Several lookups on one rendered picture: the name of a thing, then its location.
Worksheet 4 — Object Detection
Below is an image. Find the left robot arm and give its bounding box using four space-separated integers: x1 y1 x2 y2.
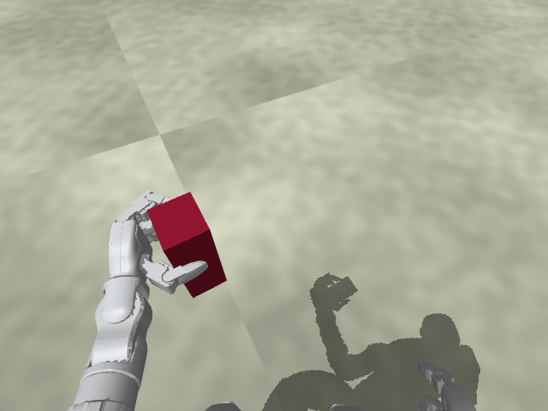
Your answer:
66 276 152 411

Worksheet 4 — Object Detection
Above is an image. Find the right robot hand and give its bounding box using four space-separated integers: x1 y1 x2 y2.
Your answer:
414 361 476 411

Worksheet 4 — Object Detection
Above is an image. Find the left robot hand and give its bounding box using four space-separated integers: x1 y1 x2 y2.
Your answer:
108 189 208 295

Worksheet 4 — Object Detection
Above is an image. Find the carton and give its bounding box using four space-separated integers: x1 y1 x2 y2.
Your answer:
147 192 227 298

